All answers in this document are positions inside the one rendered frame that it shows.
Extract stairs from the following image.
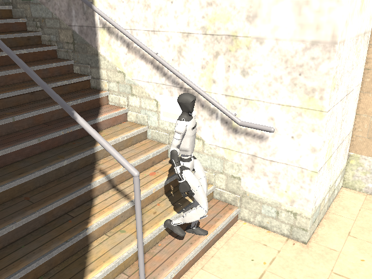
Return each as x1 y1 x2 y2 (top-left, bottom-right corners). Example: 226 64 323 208
0 9 238 279

